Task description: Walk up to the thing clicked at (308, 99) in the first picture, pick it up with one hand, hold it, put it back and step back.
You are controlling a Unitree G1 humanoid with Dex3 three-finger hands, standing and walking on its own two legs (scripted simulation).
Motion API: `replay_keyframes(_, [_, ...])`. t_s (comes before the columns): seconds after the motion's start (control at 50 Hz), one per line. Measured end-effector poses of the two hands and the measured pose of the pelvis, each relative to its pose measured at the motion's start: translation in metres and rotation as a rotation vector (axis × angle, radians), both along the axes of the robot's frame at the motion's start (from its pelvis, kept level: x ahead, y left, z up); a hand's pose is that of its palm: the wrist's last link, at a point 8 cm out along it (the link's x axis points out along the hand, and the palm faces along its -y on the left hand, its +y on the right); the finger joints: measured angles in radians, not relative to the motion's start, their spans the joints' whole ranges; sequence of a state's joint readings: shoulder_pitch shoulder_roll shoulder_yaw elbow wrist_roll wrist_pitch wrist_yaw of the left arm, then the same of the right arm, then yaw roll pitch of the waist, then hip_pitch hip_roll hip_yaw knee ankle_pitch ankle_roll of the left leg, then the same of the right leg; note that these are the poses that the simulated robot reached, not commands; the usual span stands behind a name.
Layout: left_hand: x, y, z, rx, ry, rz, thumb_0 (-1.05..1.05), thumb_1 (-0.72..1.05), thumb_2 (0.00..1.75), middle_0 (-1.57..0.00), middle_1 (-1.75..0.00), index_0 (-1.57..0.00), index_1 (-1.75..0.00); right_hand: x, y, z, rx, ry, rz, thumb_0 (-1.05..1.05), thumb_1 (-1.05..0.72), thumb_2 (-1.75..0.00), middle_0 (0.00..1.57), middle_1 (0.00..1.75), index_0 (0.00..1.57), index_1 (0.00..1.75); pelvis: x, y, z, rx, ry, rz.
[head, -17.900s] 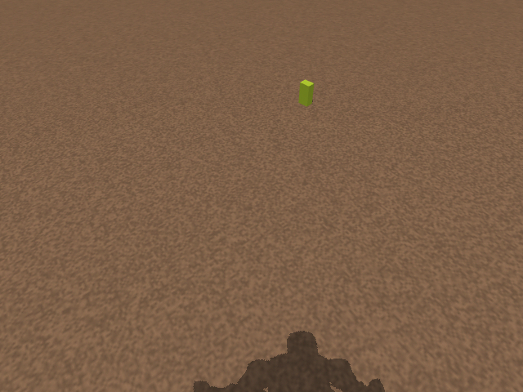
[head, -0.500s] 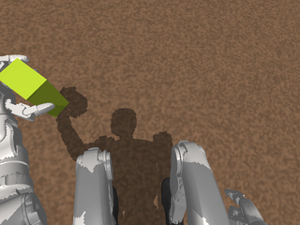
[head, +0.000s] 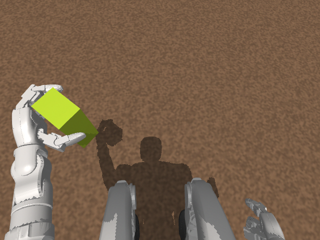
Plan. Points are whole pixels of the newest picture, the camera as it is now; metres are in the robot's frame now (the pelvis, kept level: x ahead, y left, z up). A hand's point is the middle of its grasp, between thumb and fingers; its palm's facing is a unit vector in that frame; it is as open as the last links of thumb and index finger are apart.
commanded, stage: lift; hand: left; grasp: from the side
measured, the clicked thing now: (70, 121) +0.40 +0.22 +0.00
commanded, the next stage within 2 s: hold in 1.40 s
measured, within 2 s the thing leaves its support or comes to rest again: neither
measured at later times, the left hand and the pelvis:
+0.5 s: hand (40, 87) +0.39 +0.21 +0.16, palm faces +0.22 -0.98 -0.02, open 12.2 cm; pelvis +0.03 +0.01 +0.12, yaw +2 degrees
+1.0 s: hand (34, 52) +0.41 +0.20 +0.22, palm faces +0.22 -0.98 -0.01, open 12.2 cm; pelvis +0.06 +0.01 +0.17, yaw +2 degrees
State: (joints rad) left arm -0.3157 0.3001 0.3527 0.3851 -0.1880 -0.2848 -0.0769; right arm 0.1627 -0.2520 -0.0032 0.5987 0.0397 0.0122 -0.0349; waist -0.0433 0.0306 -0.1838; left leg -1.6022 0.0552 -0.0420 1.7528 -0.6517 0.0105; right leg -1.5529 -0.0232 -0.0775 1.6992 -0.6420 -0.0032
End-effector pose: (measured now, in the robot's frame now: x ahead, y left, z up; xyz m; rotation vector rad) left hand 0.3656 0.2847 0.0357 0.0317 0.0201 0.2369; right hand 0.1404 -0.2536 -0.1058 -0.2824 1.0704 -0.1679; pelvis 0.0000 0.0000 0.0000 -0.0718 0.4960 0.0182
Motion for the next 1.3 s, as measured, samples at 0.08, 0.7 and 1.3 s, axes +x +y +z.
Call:
replay_keyframes(0.08, [-0.005, -0.008, 0.034, 0.001, 0.007, -0.011, -0.02, -0.61, 0.85, -0.59, -0.98, -0.63, -0.97, 0.010, 0.004, 0.033, 0.005, -0.038, 0.000, 0.00, -0.91, -0.90, 0.21, 0.30, 0.20, 0.30, 0.007, 0.000, 0.030, 0.004, -0.036, 0.008])
replay_keyframes(0.7, [0.000, -0.031, 0.158, -0.008, 0.000, -0.023, -0.02, -0.61, 0.86, -0.59, -0.97, -0.64, -0.96, 0.024, 0.022, 0.154, 0.037, -0.081, 0.031, 0.00, -0.92, -0.90, 0.21, 0.30, 0.20, 0.30, 0.042, 0.006, 0.148, 0.030, -0.232, 0.022])
replay_keyframes(1.3, [0.008, -0.048, 0.199, -0.029, -0.025, -0.017, -0.03, -0.61, 0.91, -0.57, -0.99, -0.62, -0.98, 0.045, 0.016, 0.190, 0.050, -0.093, 0.037, 0.00, -0.91, -0.90, 0.20, 0.30, 0.20, 0.30, 0.062, 0.001, 0.184, 0.048, -0.321, 0.020])
